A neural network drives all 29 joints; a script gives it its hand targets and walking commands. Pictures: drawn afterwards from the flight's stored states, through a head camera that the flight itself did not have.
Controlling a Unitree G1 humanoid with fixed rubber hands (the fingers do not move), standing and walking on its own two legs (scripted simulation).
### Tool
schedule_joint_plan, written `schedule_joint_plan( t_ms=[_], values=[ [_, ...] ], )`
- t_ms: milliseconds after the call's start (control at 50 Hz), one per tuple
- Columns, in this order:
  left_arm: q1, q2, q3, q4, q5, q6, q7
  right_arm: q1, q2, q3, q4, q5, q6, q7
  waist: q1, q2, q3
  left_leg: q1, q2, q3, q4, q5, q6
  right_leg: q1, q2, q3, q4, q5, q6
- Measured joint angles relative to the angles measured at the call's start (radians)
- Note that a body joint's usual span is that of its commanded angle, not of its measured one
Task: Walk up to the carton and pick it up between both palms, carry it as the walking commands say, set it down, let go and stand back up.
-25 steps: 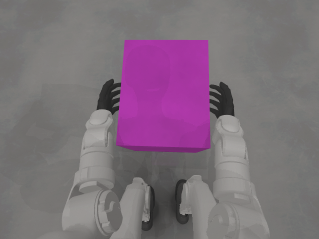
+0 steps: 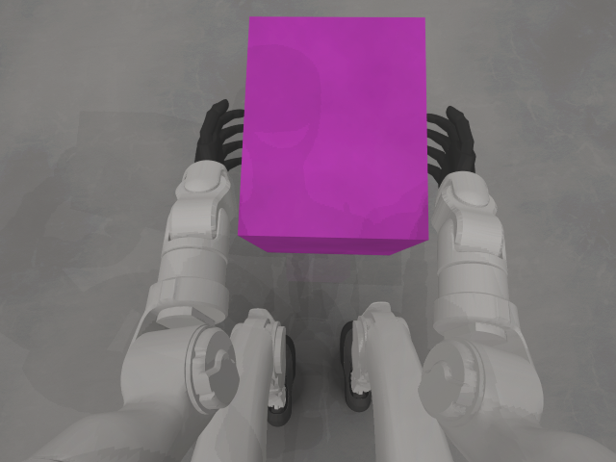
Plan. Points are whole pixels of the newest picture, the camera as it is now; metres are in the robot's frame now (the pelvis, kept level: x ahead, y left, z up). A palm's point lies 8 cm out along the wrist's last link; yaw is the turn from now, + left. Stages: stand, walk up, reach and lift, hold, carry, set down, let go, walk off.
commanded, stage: set down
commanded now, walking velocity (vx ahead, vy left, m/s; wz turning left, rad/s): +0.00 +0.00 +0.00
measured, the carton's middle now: (331, 156) +0.51 -0.03 -0.15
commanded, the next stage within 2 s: none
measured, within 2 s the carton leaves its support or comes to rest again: neither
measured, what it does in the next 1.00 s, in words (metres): lowers itself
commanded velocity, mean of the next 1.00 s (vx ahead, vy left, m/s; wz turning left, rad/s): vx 0.00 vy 0.00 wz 0.00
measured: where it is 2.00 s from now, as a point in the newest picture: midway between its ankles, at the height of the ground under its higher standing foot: (319, 388)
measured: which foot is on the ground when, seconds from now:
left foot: down 0.00-1.00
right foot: down 0.00-1.00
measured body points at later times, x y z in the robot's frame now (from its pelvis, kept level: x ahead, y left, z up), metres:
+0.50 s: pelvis -0.01 -0.01 -0.07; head +0.29 -0.01 +0.28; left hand +0.51 +0.12 -0.17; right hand +0.49 -0.18 -0.16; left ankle +0.07 +0.08 -0.53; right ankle +0.10 -0.11 -0.53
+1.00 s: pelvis -0.02 -0.01 -0.13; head +0.32 -0.01 +0.17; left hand +0.54 +0.12 -0.25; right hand +0.52 -0.18 -0.25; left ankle +0.07 +0.08 -0.53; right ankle +0.10 -0.11 -0.53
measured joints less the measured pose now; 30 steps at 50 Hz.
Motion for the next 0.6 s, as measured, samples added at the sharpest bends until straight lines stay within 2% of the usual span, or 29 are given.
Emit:
schedule_joint_plan(
  t_ms=[260, 600],
  values=[
    [-0.098, 0.041, -0.017, 0.054, -0.006, -0.006, 0.016, -0.094, -0.036, -0.015, 0.045, 0.017, -0.003, -0.007, -0.01, -0.003, 0.03, -0.13, -0.002, -0.001, 0.119, -0.029, -0.002, -0.13, 0.001, -0.004, 0.118, -0.028, 0.002],
    [-0.23, 0.12, -0.054, 0.105, -0.051, -0.024, 0.016, -0.201, -0.071, 0.01, 0.057, 0.08, -0.01, -0.052, -0.013, -0.009, 0.108, -0.292, -0.004, -0.008, 0.275, -0.056, -0.019, -0.294, 0.007, -0.014, 0.276, -0.055, -0.008]
  ],
)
